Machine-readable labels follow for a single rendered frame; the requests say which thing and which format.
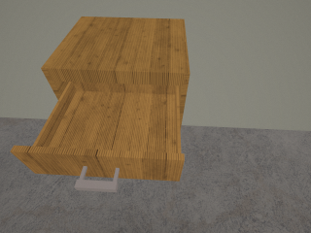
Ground drawer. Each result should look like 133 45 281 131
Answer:
11 82 185 182

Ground handle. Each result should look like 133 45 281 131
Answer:
74 166 120 193

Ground cabinet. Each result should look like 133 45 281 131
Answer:
41 17 190 130

